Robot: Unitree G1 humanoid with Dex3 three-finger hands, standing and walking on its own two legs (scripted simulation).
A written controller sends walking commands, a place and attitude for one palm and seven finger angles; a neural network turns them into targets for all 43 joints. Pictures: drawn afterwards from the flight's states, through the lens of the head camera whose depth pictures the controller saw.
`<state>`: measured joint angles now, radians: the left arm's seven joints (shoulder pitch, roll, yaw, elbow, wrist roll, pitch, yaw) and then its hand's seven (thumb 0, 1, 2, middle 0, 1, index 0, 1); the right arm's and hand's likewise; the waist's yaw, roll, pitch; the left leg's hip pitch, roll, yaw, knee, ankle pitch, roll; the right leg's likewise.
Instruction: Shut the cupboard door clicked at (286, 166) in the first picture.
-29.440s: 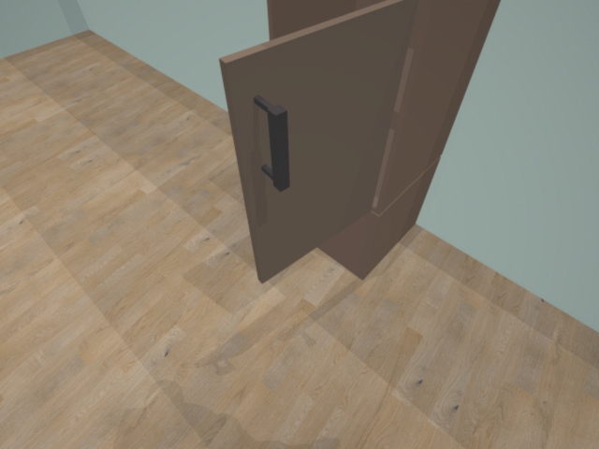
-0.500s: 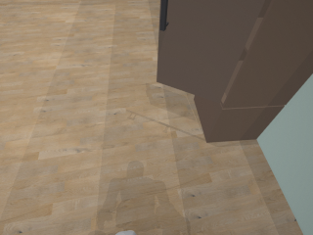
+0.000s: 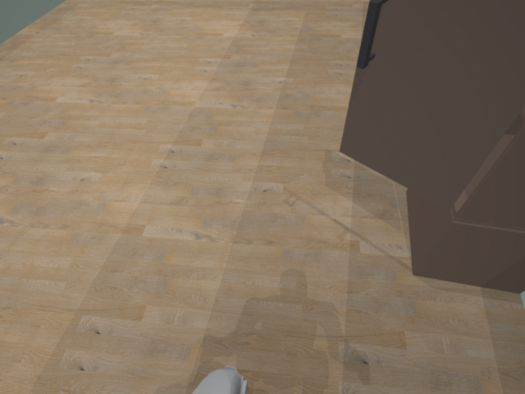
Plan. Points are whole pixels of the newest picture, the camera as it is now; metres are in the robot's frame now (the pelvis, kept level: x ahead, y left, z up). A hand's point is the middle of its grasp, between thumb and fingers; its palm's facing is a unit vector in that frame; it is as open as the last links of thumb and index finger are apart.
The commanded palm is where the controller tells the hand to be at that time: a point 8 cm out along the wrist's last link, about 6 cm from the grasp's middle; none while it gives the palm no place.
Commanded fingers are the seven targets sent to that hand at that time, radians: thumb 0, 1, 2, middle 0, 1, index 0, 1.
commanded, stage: walk to a spot facing it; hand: left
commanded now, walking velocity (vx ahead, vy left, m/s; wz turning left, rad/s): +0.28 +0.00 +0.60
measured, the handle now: (373, 33) +0.90 -0.25 +0.10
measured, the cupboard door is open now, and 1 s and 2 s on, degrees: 60 60 60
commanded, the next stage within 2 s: turn to face it in 0.30 s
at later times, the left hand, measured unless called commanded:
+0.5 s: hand out of the picture +0.09 +0.24 -0.18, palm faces +0.40 -0.88 -0.24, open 7.4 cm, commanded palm none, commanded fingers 0.00 0.90 0.90 -0.20 -0.30 -0.20 -0.30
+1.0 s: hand (161, 292) +0.33 +0.24 -0.17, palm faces +0.14 -0.96 -0.25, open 7.4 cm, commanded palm none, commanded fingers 0.00 0.90 0.90 -0.20 -0.30 -0.20 -0.30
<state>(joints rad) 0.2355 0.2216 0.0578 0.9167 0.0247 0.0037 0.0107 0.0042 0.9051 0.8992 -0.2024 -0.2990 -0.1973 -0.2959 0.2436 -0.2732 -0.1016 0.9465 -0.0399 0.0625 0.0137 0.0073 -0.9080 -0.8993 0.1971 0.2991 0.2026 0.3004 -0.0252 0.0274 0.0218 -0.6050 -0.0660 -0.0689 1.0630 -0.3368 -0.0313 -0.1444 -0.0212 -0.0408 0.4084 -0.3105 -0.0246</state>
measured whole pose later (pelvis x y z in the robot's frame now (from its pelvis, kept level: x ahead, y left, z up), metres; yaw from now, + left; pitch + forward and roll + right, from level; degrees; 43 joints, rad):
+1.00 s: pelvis +0.30 +0.04 -0.01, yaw +5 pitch +2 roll +1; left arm 0.22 0.18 0.07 0.93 0.02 0.02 0.02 0.00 0.91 0.90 -0.20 -0.30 -0.20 -0.30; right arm 0.17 -0.21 -0.05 0.94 -0.02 0.05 -0.03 0.01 -0.91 -0.90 0.20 0.30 0.20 0.30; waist 0.01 0.00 0.11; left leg -0.47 0.03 0.00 1.12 -0.43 -0.06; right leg -0.31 0.05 0.02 0.49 -0.20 -0.06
